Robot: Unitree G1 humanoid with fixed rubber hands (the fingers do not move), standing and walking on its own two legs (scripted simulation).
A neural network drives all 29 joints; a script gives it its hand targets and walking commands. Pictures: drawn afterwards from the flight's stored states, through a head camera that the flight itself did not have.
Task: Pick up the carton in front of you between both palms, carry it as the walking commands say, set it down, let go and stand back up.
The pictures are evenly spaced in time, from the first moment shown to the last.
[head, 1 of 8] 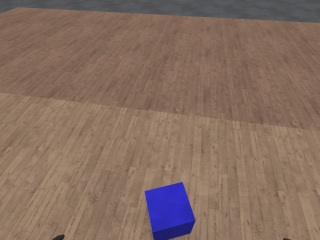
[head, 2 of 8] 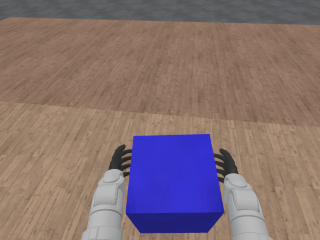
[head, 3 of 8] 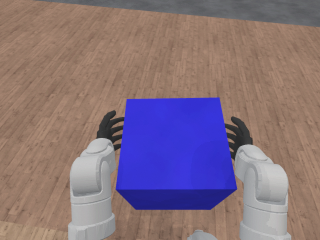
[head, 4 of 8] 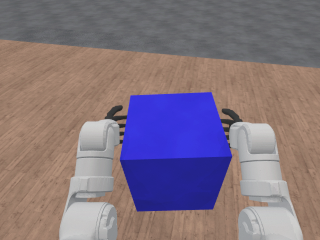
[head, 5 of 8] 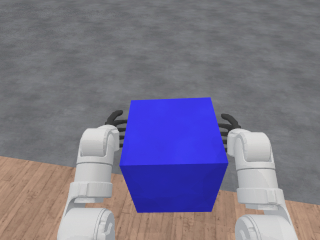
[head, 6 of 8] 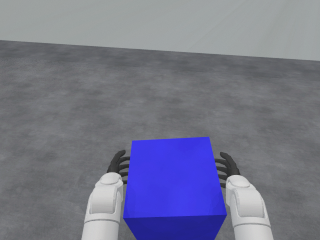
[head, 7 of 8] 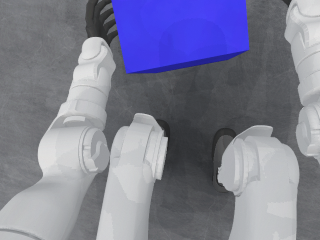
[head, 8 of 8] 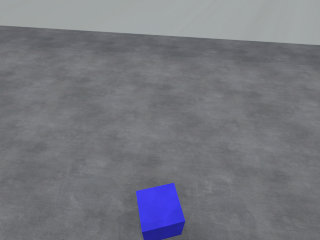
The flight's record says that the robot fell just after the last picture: no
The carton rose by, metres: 0.68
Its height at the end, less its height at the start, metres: -0.25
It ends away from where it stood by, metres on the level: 6.03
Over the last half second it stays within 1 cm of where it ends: yes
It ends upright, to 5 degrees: yes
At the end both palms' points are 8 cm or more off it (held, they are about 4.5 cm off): yes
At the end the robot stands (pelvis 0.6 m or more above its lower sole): yes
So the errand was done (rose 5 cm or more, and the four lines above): yes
